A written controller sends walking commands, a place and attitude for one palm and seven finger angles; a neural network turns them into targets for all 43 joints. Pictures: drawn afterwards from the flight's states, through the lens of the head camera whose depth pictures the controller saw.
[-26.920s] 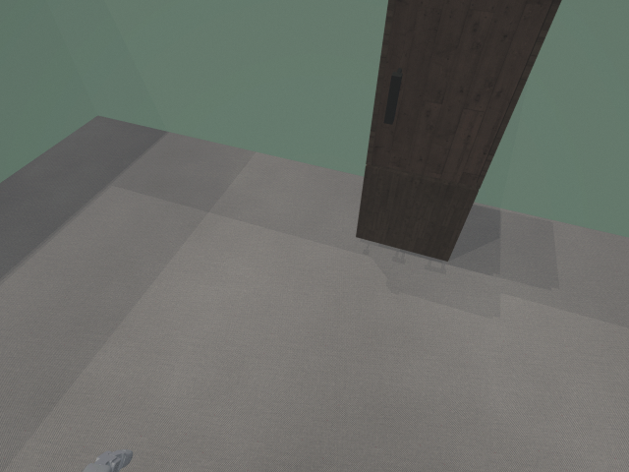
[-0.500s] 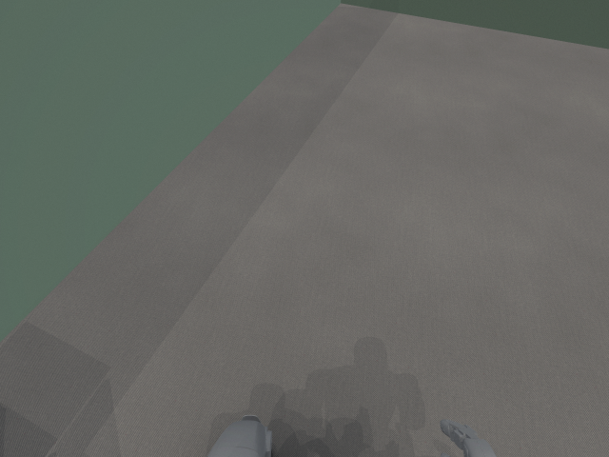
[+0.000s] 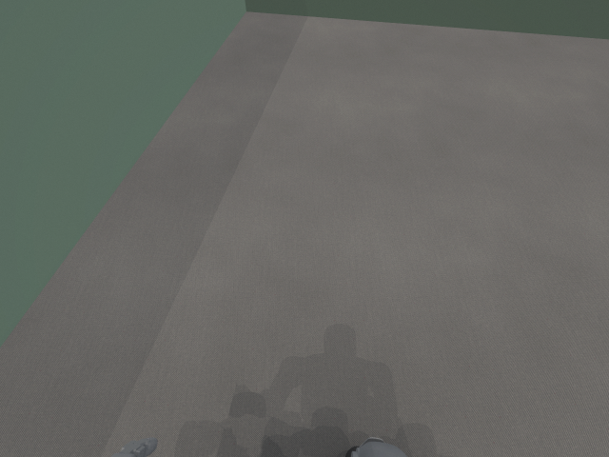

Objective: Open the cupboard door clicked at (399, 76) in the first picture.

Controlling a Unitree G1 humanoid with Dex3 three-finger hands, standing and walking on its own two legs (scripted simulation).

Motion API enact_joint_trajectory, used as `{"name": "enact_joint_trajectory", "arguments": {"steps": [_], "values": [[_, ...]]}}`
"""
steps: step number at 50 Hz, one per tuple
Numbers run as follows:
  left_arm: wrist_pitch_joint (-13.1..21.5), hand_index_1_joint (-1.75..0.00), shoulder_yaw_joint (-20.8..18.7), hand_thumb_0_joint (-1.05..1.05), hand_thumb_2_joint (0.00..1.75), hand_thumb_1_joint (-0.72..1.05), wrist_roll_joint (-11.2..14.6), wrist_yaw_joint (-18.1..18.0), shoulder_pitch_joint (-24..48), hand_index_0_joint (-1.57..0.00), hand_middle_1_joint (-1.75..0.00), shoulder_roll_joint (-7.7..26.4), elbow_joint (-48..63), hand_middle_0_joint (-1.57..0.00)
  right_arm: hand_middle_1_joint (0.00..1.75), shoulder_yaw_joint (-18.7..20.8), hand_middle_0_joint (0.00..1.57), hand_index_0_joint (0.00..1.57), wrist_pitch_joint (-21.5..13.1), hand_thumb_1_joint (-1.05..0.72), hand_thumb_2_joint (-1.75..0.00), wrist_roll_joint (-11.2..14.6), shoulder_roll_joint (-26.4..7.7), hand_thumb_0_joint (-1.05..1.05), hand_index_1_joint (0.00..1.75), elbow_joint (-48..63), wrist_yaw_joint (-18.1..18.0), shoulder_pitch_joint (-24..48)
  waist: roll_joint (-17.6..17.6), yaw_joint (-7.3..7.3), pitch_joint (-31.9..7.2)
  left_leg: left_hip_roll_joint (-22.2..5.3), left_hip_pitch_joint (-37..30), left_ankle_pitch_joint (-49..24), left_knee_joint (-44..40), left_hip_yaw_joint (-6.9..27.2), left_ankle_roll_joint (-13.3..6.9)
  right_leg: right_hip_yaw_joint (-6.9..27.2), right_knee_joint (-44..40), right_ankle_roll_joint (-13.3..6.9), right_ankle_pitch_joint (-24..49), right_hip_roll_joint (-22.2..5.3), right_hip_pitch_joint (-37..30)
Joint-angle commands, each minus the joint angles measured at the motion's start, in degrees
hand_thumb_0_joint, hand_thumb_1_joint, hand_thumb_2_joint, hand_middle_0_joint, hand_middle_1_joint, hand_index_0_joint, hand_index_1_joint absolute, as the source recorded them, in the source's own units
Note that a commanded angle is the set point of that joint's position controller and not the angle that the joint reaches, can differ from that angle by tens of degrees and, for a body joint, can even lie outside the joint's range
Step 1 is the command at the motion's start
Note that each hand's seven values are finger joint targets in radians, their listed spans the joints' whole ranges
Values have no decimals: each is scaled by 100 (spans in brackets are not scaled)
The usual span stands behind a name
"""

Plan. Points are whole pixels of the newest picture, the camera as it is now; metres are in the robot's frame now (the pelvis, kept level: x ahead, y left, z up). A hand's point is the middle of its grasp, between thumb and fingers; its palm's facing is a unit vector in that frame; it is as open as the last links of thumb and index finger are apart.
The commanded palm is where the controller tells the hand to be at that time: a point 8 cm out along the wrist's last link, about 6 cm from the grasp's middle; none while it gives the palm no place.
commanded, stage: turn to face it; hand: left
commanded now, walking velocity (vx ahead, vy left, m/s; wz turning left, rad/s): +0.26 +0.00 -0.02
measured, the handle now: out of the picture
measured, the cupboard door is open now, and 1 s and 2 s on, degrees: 51 51 51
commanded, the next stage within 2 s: none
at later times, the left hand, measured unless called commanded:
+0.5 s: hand (188, 428) +0.20 +0.20 -0.20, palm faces +0.20 -0.97 -0.16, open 7.3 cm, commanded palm none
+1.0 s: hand (206, 403) +0.22 +0.16 -0.14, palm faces +0.44 -0.85 -0.28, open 7.4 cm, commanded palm none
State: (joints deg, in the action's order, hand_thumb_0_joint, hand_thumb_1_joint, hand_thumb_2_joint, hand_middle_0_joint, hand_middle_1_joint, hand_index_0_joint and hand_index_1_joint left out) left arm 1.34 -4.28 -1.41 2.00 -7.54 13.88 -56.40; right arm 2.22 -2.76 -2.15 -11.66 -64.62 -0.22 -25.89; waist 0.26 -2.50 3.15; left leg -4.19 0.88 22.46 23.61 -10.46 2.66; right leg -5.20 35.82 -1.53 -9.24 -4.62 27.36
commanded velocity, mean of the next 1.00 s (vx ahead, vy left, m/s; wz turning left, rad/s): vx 0.01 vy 0.00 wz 0.57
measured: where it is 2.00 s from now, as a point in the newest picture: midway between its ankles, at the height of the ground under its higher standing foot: (336, 432)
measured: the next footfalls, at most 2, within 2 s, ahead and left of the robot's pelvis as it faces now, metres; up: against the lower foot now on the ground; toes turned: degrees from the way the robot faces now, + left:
right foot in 0.02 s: +0.14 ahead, -0.12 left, +0.00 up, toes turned -6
left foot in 0.42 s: +0.27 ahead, +0.11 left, +0.00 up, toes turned +15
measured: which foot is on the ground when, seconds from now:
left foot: down 0.00-0.02, up 0.04-0.40, down 0.42-0.86, up 0.88-1.00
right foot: up 0.00-0.00, down 0.02-0.42, up 0.44-0.84, down 0.86-1.00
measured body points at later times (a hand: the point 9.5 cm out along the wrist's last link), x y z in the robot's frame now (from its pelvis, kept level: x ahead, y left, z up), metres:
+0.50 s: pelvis +0.17 +0.01 -0.01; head +0.21 +0.05 +0.43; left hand +0.19 +0.25 -0.18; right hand +0.29 -0.23 -0.14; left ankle +0.23 +0.10 -0.73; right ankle +0.11 -0.13 -0.68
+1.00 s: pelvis +0.23 -0.06 +0.01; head +0.29 -0.05 +0.45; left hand +0.20 +0.21 -0.12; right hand +0.42 -0.27 -0.14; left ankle +0.17 +0.06 -0.65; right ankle +0.27 -0.17 -0.73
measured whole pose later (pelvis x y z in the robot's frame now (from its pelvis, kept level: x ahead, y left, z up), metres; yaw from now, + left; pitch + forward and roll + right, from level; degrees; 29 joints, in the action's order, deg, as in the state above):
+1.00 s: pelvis +0.23 -0.06 +0.01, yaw +28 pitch +1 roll +2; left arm -0.8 -2.0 -1.1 -1.2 -10.4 11.3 -50.5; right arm 5.4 4.5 -1.3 -15.8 -53.0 1.4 -9.3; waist 1.3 -1.7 5.1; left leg 0.4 31.9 25.0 62.6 -0.4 3.2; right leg -4.9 29.9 0.4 -17.7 -4.6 13.4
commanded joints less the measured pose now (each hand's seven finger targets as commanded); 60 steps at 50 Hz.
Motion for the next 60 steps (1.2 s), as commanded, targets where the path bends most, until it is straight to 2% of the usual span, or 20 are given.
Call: {"name": "enact_joint_trajectory", "arguments": {"steps": [1, 2, 3, 8, 18, 19, 21, 22, 24, 29, 36, 40, 41, 43, 45, 48, 55, 58, 59, 60], "values": [[248, -30, -270, 0, 90, 90, -79, -115, -2411, -20, -30, 1141, -471, -20, 30, 0, 20, 20, -164, -90, -90, 172, -298, 0, 30, 410, 12, -101, -1714, 1155, -1362, 47, 2923, -814, 3321, -319, -249, 2350, -1026, -944, 162, -1500, -4370], [233, -30, -276, 0, 90, 90, 68, -156, -2598, -20, -30, 1390, -510, -20, 30, 28, 20, 20, -156, -90, -90, 216, -386, 0, 30, 585, -16, 134, -1809, 1116, -1633, 202, 3474, 1382, 4746, 330, -223, 3446, -1772, -1358, 808, -2311, -4465], [197, -30, -224, 0, 90, 90, 100, -201, -2177, -20, -30, 1255, -407, -20, 30, 66, 20, 20, -139, -90, -90, 194, -421, 0, 30, 640, -24, 450, -1138, 1000, -1009, -89, 3877, 993, 5063, 829, -242, 3016, -1825, -1383, 911, -2156, -4041], [294, -30, 114, 0, 90, 90, 47, -273, -776, -20, -30, 341, -78, -20, 30, -21, 20, 20, 182, -90, -90, 138, 102, 0, 30, 337, -26, 204, -759, 58, -409, -319, 2594, -196, 3740, 882, -53, 369, -1929, -683, 2852, -1300, -1655], [112, -30, -57, 0, 90, 90, 49, -326, -638, -20, -30, 537, 48, -20, 30, 65, 20, 20, 252, -90, -90, 101, -159, 0, 30, 852, 89, 1003, -640, 84, -298, 42, 1949, -1186, 1175, 309, -108, -424, -788, -305, 2580, -1296, -2049], [74, -30, -64, 0, 90, 90, 56, -331, -657, -20, -30, 526, 73, -20, 30, 124, 20, 20, 234, -90, -90, 72, -400, 0, 30, 788, 97, 608, -188, -89, -600, 30, 1148, -2012, 716, 509, -192, -526, 69, -107, 2067, -1172, -1746], [-38, -30, 13, 0, 90, 90, 164, -323, -717, -20, -30, 176, 400, -20, 30, 325, 20, 20, 215, -90, -90, 32, -1408, 0, 30, 833, -17, -12, 2215, -304, -1199, -2137, 65, -5550, -68, 3659, -1570, -319, 2893, 543, -3182, 167, 62], [-121, -30, 1, 0, 90, 90, 81, -350, -505, -20, -30, 376, 523, -20, 30, 310, 20, 20, 284, -90, -90, 63, -1436, 0, 30, 836, -57, 158, 1397, -245, -1225, -2153, 423, -4011, -243, 3534, -1739, 431, 3405, 428, -3018, 103, 70], [-159, -30, -44, 0, 90, 90, 8, -315, -144, -20, -30, 289, 583, -20, 30, 276, 20, 20, 267, -90, -90, 42, -1194, 0, 30, 1179, -98, 869, 1047, -2, -599, -1678, 1333, -2000, -586, 3498, -1443, 546, 3629, 487, -2199, -74, 591], [-235, -30, -66, 0, 90, 90, 23, -243, -462, -20, -30, 261, 494, -20, 30, 258, 20, 20, 198, -90, -90, 81, -1138, 0, 30, 1373, -131, 1266, 590, 220, -1005, -970, 1119, -2216, -509, 2474, -1101, 569, 2896, 588, -1263, 34, 306], [-268, -30, -26, 0, 90, 90, 42, -277, -82, -20, -30, 297, 843, -20, 30, 412, 20, 20, 342, -90, -90, 50, -1276, 0, 30, 1443, -53, 1269, 874, 57, -922, -844, 1087, -1879, -404, 2824, -1166, 454, 1278, 591, -1582, 287, -111], [-229, -30, -68, 0, 90, 90, 78, -301, -653, -20, -30, 427, 775, -20, 30, 477, 20, 20, 433, -90, -90, 89, -1285, 0, 30, 1619, -29, 1682, 935, 329, -839, -509, 1928, -1624, -100, 2924, -943, 303, -355, 485, -940, 514, -1501], [-194, -30, -130, 0, 90, 90, 61, -329, -947, -20, -30, 617, 725, -20, 30, 462, 20, 20, 454, -90, -90, 130, -1141, 0, 30, 1706, -17, 1839, 520, 511, -811, -229, 2582, -988, 230, 2760, -715, 520, -1235, 400, -680, 260, -2236], [-139, -30, -236, 0, 90, 90, -60, -397, -903, -20, -30, 1440, 856, -20, 30, 410, 20, 20, 434, -90, -90, 150, -743, 0, 30, 1944, 49, 2043, -1943, 630, -490, 817, 3848, 1232, 3120, 1189, -8, 3046, -2504, -644, -689, -2415, -2168], [-114, -30, -130, 0, 90, 90, -24, -424, -213, -20, -30, 1003, 1027, -20, 30, 440, 20, 20, 511, -90, -90, 108, -816, 0, 30, 1798, 113, 1773, -1033, 192, -345, 399, 3479, 700, 4354, 1350, -49, 1878, -2034, -806, 172, -1958, -1548], [-78, -30, -32, 0, 90, 90, 17, -392, -208, -20, -30, 716, 1010, -20, 30, 362, 20, 20, 583, -90, -90, 115, -689, 0, 30, 1661, 169, 1818, -1411, 166, -347, 241, 3427, 251, 4274, 1006, 137, 697, -1510, -515, 1994, -1308, -1976], [-75, -30, -163, 0, 90, 90, -34, -375, -990, -20, -30, 1109, 746, -20, 30, 193, 20, 20, 486, -90, -90, 167, -494, 0, 30, 1806, 201, 2351, -1314, 560, -601, 450, 2549, 264, 1716, 341, 61, 263, -715, -409, 3632, -1472, -2853], [-83, -30, -194, 0, 90, 90, 44, -335, -744, -20, -30, 1156, 781, -20, 30, 244, 20, 20, 447, -90, -90, 141, -756, 0, 30, 1670, 159, 1735, -1071, 154, -830, 514, 1245, -918, 490, 340, -86, -135, 85, -43, 3201, -1364, -2217], [-104, -30, -156, 0, 90, 90, 72, -311, -664, -20, -30, 1012, 866, -20, 30, 337, 20, 20, 414, -90, -90, 110, -1089, 0, 30, 1584, 152, 1376, -328, -39, -1075, -8, 167, -2157, 158, 898, -290, -324, 935, 232, 2112, -1164, -1329], [-131, -30, -55, 0, 90, 90, 115, -272, -510, -20, -30, 582, 1090, -20, 30, 523, 20, 20, 368, -90, -90, 72, -1748, 0, 30, 1518, 102, 918, 1491, -328, -1287, -1671, -798, -4504, 62, 3119, -1186, -476, 2260, 672, -1859, -304, 398]]}}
